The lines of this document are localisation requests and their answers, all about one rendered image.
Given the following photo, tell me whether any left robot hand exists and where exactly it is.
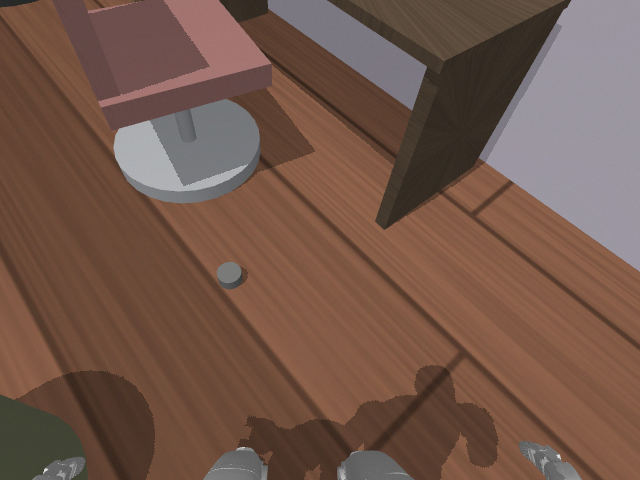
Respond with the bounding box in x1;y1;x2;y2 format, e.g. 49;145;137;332
32;457;85;480

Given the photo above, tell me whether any right robot hand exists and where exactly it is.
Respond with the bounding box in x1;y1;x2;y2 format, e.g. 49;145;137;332
519;441;582;480

